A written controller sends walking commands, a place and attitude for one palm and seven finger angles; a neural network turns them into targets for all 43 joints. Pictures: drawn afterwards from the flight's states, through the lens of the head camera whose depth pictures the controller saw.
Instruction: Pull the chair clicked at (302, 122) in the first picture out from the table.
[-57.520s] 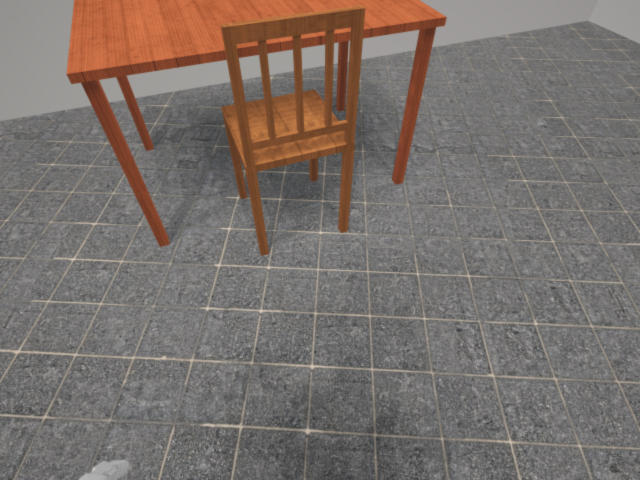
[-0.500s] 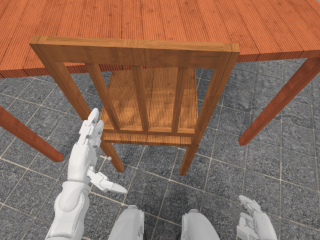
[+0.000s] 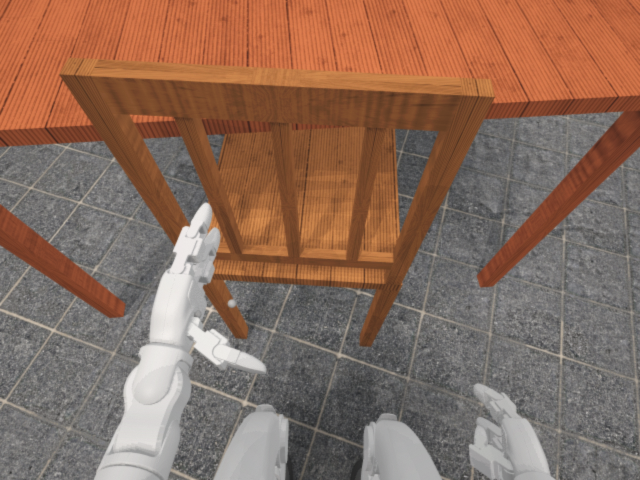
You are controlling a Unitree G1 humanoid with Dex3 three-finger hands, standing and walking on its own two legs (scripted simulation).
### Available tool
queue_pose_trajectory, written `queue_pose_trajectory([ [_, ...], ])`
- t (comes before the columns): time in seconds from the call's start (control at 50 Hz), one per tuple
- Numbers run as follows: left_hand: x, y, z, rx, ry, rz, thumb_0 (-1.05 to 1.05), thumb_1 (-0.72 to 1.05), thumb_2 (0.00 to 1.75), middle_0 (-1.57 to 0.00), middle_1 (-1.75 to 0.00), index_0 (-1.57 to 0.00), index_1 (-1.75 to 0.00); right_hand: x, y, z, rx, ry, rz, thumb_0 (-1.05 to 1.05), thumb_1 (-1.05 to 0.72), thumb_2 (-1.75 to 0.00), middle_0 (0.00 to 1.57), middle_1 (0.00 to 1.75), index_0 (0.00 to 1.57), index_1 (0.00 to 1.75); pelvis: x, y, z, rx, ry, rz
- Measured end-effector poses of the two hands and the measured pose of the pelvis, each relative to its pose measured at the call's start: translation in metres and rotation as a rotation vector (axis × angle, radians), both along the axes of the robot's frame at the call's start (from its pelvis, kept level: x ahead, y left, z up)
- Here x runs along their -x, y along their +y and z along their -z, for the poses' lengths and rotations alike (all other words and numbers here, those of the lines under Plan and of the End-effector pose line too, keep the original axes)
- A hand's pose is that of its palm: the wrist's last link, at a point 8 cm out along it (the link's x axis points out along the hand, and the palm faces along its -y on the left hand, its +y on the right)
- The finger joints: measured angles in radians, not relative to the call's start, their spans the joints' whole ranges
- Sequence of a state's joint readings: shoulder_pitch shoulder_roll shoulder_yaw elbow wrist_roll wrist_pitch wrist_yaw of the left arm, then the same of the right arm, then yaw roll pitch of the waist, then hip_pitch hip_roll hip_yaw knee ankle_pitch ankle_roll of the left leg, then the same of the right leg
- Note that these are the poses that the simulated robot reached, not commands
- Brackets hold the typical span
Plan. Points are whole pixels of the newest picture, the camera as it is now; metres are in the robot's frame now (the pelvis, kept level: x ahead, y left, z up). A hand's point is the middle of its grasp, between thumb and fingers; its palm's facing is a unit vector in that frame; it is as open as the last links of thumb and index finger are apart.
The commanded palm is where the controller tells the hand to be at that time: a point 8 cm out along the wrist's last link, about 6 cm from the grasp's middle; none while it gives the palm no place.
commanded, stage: push the fingers through the gap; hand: left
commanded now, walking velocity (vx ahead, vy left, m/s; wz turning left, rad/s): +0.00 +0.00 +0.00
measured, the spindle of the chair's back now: (289, 200) +0.46 +0.06 +0.03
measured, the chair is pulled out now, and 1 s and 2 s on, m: -0.08 -0.08 -0.08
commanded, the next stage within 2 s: hook a spindle and tug to test in 1.46 s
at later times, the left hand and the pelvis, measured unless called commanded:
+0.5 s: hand (227, 267) +0.36 +0.13 +0.02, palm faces -0.06 -1.00 -0.03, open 16.9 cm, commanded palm +0.36 +0.18 +0.02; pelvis -0.01 +0.01 +0.00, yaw +0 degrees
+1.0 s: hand (238, 228) +0.42 +0.12 +0.02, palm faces -0.05 -1.00 -0.02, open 17.0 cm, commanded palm +0.40 +0.17 +0.02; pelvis +0.00 +0.02 +0.00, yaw -1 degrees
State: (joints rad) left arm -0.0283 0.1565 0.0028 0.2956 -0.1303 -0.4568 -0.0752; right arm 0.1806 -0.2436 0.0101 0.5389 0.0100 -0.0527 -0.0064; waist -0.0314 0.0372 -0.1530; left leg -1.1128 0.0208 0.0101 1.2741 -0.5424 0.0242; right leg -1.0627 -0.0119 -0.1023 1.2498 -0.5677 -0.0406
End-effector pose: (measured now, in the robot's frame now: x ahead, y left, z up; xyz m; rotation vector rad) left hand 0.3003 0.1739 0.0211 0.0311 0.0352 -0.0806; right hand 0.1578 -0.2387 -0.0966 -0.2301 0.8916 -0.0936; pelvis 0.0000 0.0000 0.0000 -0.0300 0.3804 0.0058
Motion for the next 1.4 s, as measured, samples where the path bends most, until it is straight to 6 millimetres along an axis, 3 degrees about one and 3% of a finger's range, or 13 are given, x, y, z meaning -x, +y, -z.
queue_pose_trajectory([
  [0.16, -0.018, 0.007, -0.004, -0.002, -0.023, -0.015, -0.02, -0.5, 0.3, -0.06, -0.08, -0.06, -0.08, 0.01, -0.002, 0.004, 0.003, 0.036, 0.018, 0.01, -0.9, -0.9, 0.21, 0.3, 0.21, 0.3, 0.001, 0.001, 0.0, 0.001, 0.004, 0.004],
  [0.38, -0.026, 0.011, 0.001, 0.003, -0.027, -0.026, -0.02, -0.5, 0.3, -0.06, -0.08, -0.08, -0.09, 0.021, -0.005, 0.005, 0.029, 0.077, 0.021, 0.01, -0.9, -0.9, 0.21, 0.3, 0.21, 0.3, 0.004, 0.004, 0.0, 0.007, 0.007, -0.003],
  [0.62, -0.067, 0.01, -0.001, 0.005, -0.022, -0.016, -0.02, -0.5, 0.3, -0.06, -0.08, -0.05, -0.08, 0.037, -0.004, 0.008, 0.033, 0.113, 0.054, 0.01, -0.9, -0.9, 0.21, 0.3, 0.21, 0.3, 0.006, 0.009, 0.001, 0.012, 0.022, 0.004],
  [0.84, -0.089, 0.013, 0.002, 0.004, -0.02, -0.038, -0.02, -0.5, 0.3, -0.06, -0.08, -0.06, -0.08, 0.063, -0.003, 0.011, 0.03, 0.198, 0.093, 0.01, -0.9, -0.9, 0.21, 0.3, 0.21, 0.3, 0.001, 0.013, 0.0, 0.011, 0.039, 0.017],
  [1.12, -0.108, 0.003, -0.001, 0.004, -0.031, -0.048, -0.02, -0.5, 0.3, -0.06, -0.08, -0.05, -0.08, 0.077, -0.003, 0.014, 0.021, 0.26, 0.117, 0.01, -0.9, -0.9, 0.21, 0.3, 0.21, 0.3, -0.001, 0.015, -0.001, 0.011, 0.049, 0.021],
  [1.4, -0.103, 0.003, -0.004, 0.003, -0.032, -0.054, -0.02, -0.5, 0.3, -0.06, -0.08, -0.04, -0.08, 0.073, -0.007, 0.011, 0.006, 0.257, 0.116, 0.01, -0.9, -0.9, 0.21, 0.3, 0.21, 0.3, -0.002, 0.009, -0.004, 0.006, 0.04, 0.022],
])
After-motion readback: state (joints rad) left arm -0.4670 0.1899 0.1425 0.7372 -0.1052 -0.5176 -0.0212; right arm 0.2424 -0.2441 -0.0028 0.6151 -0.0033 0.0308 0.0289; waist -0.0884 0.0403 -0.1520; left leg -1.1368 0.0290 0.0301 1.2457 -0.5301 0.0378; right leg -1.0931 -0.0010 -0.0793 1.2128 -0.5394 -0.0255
